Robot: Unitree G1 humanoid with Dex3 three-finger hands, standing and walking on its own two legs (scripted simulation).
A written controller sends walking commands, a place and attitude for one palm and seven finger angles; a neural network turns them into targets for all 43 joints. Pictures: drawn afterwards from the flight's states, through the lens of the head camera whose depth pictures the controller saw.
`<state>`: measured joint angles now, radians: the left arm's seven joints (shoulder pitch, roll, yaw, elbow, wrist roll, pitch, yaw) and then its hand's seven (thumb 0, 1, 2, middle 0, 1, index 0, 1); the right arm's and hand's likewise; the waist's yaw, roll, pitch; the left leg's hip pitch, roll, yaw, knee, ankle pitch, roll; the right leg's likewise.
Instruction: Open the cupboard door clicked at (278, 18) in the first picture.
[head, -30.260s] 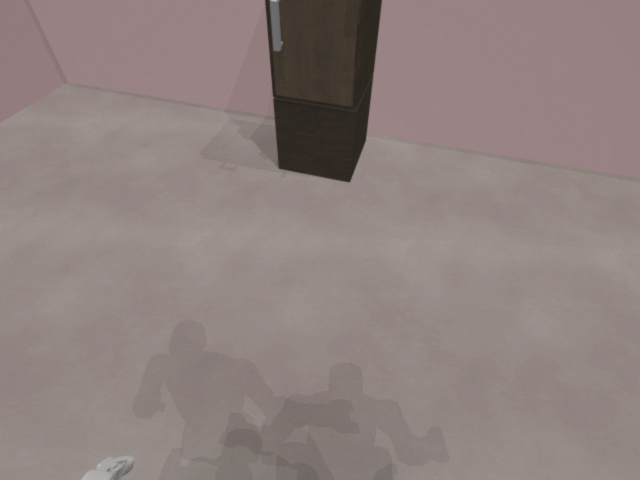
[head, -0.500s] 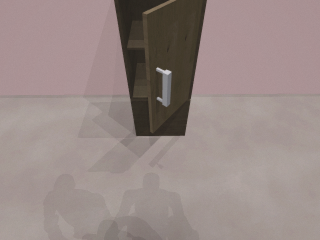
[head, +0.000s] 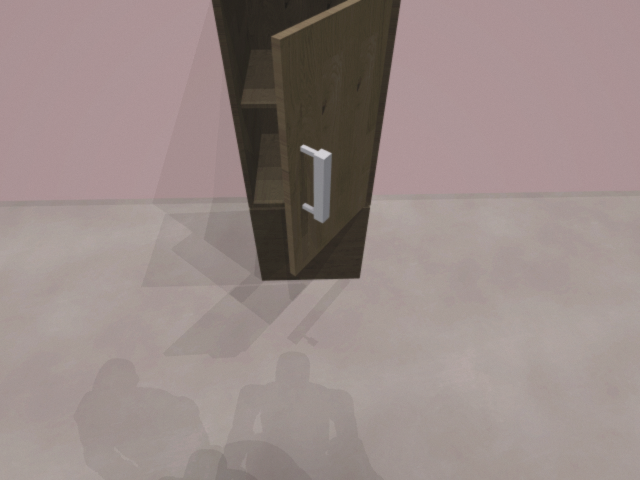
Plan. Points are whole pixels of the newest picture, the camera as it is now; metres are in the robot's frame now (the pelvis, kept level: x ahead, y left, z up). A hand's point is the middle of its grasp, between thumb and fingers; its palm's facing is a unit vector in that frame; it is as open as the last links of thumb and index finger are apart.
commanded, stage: let the arm hang, fingers relaxed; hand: left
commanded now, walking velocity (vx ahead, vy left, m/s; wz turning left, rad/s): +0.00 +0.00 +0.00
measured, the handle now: (314, 184) +0.67 +0.05 -0.05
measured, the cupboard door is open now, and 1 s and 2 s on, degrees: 51 51 51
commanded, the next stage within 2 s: look to check the result in 0.02 s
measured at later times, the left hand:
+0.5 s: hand out of the picture +0.02 +0.15 -0.17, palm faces +0.05 -0.98 -0.17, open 7.4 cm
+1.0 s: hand out of the picture +0.05 +0.16 -0.18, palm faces -0.04 -0.98 -0.21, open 7.4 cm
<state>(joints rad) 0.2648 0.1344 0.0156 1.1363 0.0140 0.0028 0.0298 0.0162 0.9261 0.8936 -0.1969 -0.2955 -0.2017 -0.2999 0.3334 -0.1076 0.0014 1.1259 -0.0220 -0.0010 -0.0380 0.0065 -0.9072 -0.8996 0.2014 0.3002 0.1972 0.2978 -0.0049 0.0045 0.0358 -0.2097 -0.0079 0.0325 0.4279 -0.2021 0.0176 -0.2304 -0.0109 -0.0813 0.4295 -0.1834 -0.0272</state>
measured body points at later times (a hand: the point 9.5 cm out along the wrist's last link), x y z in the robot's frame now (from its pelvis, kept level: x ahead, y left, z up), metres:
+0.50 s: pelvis +0.03 -0.01 +0.00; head +0.04 -0.02 +0.45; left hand +0.01 +0.20 -0.16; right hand +0.01 -0.22 -0.16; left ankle +0.02 +0.11 -0.74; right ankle +0.03 -0.10 -0.74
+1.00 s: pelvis +0.03 -0.02 -0.01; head +0.07 -0.03 +0.44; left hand +0.06 +0.22 -0.17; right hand +0.02 -0.25 -0.17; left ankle +0.02 +0.11 -0.74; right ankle +0.03 -0.10 -0.74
